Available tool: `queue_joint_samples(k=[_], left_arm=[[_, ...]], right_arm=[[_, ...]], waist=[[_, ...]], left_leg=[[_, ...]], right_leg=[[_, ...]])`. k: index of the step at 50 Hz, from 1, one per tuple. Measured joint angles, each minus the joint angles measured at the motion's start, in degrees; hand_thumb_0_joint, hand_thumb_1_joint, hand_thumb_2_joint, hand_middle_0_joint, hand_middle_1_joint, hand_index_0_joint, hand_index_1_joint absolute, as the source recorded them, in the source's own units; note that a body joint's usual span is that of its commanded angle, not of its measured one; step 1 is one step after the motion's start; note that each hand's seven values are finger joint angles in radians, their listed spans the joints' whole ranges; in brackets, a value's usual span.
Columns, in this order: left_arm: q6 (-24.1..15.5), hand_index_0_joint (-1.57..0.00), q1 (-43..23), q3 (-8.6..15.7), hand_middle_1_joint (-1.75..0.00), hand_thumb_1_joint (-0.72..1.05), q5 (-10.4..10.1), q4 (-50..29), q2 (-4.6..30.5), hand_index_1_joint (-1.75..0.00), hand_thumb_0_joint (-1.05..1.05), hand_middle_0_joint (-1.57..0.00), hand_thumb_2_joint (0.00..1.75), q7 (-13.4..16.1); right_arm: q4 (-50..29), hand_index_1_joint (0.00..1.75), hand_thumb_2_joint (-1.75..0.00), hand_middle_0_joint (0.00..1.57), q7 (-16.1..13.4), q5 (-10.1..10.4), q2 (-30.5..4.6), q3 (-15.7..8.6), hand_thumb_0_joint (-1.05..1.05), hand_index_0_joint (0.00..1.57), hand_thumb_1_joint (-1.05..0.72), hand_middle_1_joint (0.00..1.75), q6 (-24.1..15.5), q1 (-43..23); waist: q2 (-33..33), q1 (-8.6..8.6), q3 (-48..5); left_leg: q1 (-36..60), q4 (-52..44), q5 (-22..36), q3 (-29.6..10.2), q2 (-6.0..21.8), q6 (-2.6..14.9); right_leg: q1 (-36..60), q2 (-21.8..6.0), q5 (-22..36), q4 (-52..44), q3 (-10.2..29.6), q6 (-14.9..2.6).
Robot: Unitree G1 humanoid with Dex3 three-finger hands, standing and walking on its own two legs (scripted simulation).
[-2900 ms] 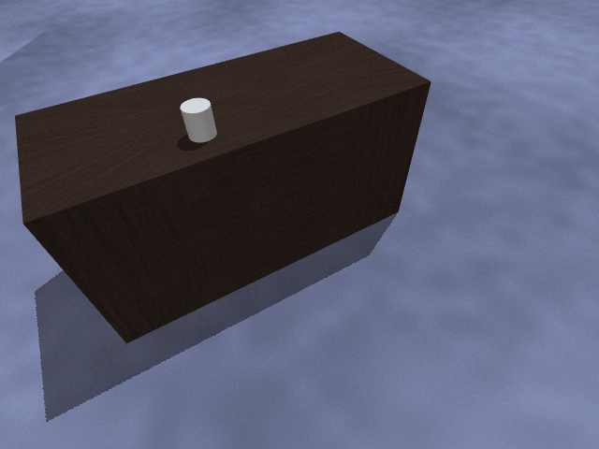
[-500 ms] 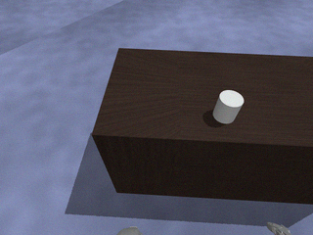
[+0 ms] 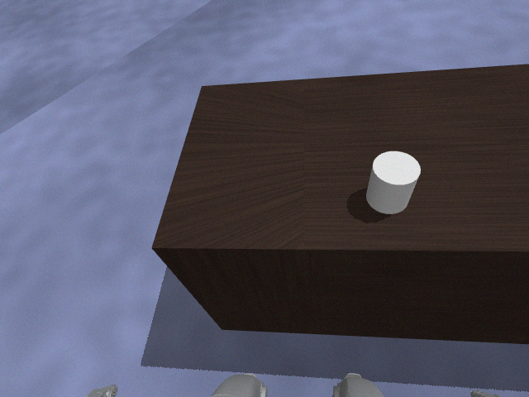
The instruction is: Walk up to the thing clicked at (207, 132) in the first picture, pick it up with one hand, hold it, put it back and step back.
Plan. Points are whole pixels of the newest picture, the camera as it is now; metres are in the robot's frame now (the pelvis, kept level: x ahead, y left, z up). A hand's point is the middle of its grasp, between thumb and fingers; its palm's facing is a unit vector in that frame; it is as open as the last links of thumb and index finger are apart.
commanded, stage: walk up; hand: right
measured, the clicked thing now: (391, 183) +0.50 -0.21 -0.05
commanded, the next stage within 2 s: stand in 1.64 s
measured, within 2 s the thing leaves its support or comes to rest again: neither
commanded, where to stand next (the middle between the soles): +0.08 +0.02 m, yaw -2 degrees
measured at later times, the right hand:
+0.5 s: hand out of the picture +0.09 -0.25 -0.13, palm faces -0.06 +0.93 -0.37, open 7.4 cm
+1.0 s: hand out of the picture +0.10 -0.23 -0.13, palm faces +0.00 +0.94 -0.34, open 7.4 cm
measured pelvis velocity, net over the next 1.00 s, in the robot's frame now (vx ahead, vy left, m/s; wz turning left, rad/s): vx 0.02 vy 0.02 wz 0.00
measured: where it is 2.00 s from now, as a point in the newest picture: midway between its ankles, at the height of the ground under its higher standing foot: outside the picture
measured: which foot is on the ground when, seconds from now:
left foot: up 0.00-0.14, down 0.16-1.00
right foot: down 0.00-1.00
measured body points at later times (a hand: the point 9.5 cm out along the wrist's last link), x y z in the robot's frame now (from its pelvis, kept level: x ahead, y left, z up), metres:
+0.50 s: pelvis +0.00 +0.01 +0.01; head +0.01 +0.02 +0.46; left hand +0.04 +0.32 -0.12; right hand +0.09 -0.29 -0.11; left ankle -0.03 +0.15 -0.72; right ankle +0.06 -0.12 -0.72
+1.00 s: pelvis +0.02 +0.02 +0.03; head +0.02 +0.02 +0.47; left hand +0.11 +0.32 -0.10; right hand +0.10 -0.28 -0.11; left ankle -0.03 +0.15 -0.72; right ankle +0.06 -0.12 -0.72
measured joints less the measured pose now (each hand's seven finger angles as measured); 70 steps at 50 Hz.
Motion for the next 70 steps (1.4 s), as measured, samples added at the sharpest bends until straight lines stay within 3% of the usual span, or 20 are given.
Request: queue_joint_samples(k=[2, 6, 8, 10, 13, 15, 16, 18, 30, 49, 70], left_arm=[[0.3, -0.2, -0.6, 0.1, -0.3, 0.9, 0.5, 0.1, 0.0, -0.3, 0.01, -0.2, 0.9, -0.1], [1.0, -0.21, -1.5, 0.6, -0.3, 0.89, 1.1, 0.7, 0.9, -0.3, 0.01, -0.2, 0.9, -0.5], [1.6, -0.21, -1.9, 0.9, -0.3, 0.89, 0.7, 1.2, 1.8, -0.3, 0.01, -0.2, 0.9, -0.8], [2.3, -0.2, -1.9, 1.3, -0.3, 0.9, 0.0, 2.5, 2.9, -0.3, 0.01, -0.2, 0.9, -0.7], [3.3, -0.2, -0.8, 1.3, -0.3, 0.9, -0.6, 5.9, 2.9, -0.3, 0.01, -0.2, 0.9, -1.0], [2.9, -0.2, -0.4, 1.4, -0.3, 0.9, -0.9, 7.3, 3.4, -0.3, 0.01, -0.2, 0.9, -1.4], [2.4, -0.2, -0.1, 1.4, -0.3, 0.9, -1.1, 7.8, 3.6, -0.3, 0.01, -0.2, 0.9, -1.4], [1.9, -0.2, -0.4, 1.4, -0.3, 0.9, -1.2, 9.2, 3.1, -0.29, 0.01, -0.2, 0.9, -1.2], [1.0, -0.2, -1.8, -1.1, -0.3, 0.9, -1.0, 14.3, -0.1, -0.3, 0.01, -0.2, 0.9, -2.1], [0.7, -0.2, -7.5, -0.9, -0.3, 0.9, -1.2, 16.2, 0.1, -0.29, 0.01, -0.2, 0.9, -1.2], [1.4, -0.2, -6.6, -0.9, -0.3, 0.9, -1.0, 17.2, -0.6, -0.3, 0.01, -0.2, 0.9, -1.1]], right_arm=[[0.9, 0.3, -0.9, 0.21, 0.3, -0.1, -0.2, -0.1, 0.01, 0.2, -0.91, 0.3, -0.1, 0.3], [4.0, 0.3, -0.9, 0.21, 0.7, -0.5, -0.2, 0.3, 0.01, 0.2, -0.91, 0.3, -0.5, 1.8], [5.6, 0.3, -0.9, 0.21, 0.7, -0.8, 0.1, 0.4, 0.01, 0.2, -0.91, 0.3, -1.2, 2.5], [7.3, 0.3, -0.9, 0.21, 0.4, -1.6, 1.4, 0.5, 0.01, 0.2, -0.91, 0.3, -1.8, 2.5], [8.6, 0.3, -0.9, 0.21, 0.6, -2.0, 2.0, 1.1, 0.01, 0.2, -0.91, 0.3, -2.2, 3.7], [9.4, 0.3, -0.9, 0.21, 0.4, -2.0, 2.4, 1.6, 0.01, 0.2, -0.91, 0.3, -2.3, 3.8], [9.7, 0.3, -0.9, 0.21, 0.4, -1.9, 2.6, 1.8, 0.01, 0.2, -0.9, 0.3, -2.4, 3.5], [10.1, 0.3, -0.9, 0.21, 0.4, -1.5, 2.4, 1.9, 0.01, 0.2, -0.9, 0.3, -2.8, 1.9], [11.4, 0.3, -0.9, 0.21, 0.5, -1.0, 2.9, 2.4, 0.01, 0.2, -0.91, 0.3, -3.3, -3.7], [15.6, 0.3, -0.9, 0.21, 0.4, -0.9, 3.5, 1.9, 0.01, 0.2, -0.91, 0.3, -3.0, -5.5], [16.5, 0.3, -0.9, 0.21, 0.4, -1.1, 3.7, 1.5, 0.01, 0.2, -0.91, 0.3, -2.7, -3.9]], waist=[[-0.1, 0.37, -0.6], [-0.7, 0.62, -2.7], [-2.0, 0.62, -3.6], [-5.6, 1.12, -3.4], [-5.4, -0.58, -6.0], [-5.9, -0.67, -6.6], [-6.5, -0.24, -6.7], [-5.9, 0.11, -5.4], [-3.3, 0.94, -6.3], [-3.8, -0.43, -6.6], [-3.5, -1.0, -5.4]], left_leg=[[0.9, -1.2, 0.9, -0.5, 0.6, -0.36], [6.1, -12.6, -0.1, 1.0, 2.8, -1.11], [9.5, -20.3, 4.5, 2.5, 2.8, -1.01], [11.4, -22.6, 8.5, 4.2, 1.2, -1.42], [11.5, -22.8, 8.1, 2.7, 2.5, -0.7], [11.9, -23.5, 8.4, 2.3, 3.2, -1.18], [11.9, -23.6, 8.5, 2.7, 3.2, -1.69], [12.2, -23.0, 8.2, 2.6, 4.2, -2.14], [15.6, -30.8, 11.5, 2.7, 4.5, -2.14], [21.1, -38.8, 14.6, 4.3, 3.9, -1.83], [22.5, -40.3, 14.9, 5.7, 4.1, -1.75]], right_leg=[[-0.4, -0.4, 0.5, -0.6, -0.1, -0.02], [-1.0, -0.8, 0.5, -0.4, -1.3, 0.04], [-1.6, -1.4, -0.1, 1.0, -1.5, 0.53], [-1.7, -2.5, -1.6, 2.8, 0.8, 0.85], [-0.7, 0.7, -9.7, 4.4, 1.8, 0.42], [2.0, 1.7, -7.5, 1.3, 1.9, -0.21], [3.4, 1.6, -3.2, -1.6, 2.1, -0.21], [4.7, 2.5, 0.2, -3.5, 1.8, 1.32], [7.8, 2.7, 1.9, -10.2, 1.5, 1.84], [11.8, 2.3, 4.2, -16.0, 3.0, 2.58], [12.3, 2.7, 4.7, -16.8, 4.3, 2.66]])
